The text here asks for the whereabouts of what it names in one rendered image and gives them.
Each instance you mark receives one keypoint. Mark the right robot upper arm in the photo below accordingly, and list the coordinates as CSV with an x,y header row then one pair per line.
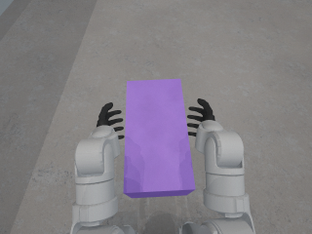
x,y
225,225

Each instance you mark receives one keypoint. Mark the robot right forearm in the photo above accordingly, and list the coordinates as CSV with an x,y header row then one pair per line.
x,y
225,168

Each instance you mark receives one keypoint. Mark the right robot hand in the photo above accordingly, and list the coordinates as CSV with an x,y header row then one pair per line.
x,y
206,111

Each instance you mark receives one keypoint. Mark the left robot hand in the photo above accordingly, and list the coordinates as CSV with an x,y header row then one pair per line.
x,y
105,115

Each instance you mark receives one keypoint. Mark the carton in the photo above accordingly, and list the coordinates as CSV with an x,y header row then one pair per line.
x,y
157,159

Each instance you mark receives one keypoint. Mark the robot right thigh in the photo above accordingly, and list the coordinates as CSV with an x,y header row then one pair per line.
x,y
189,228

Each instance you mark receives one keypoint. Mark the robot left forearm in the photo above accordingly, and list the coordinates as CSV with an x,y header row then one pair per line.
x,y
94,172

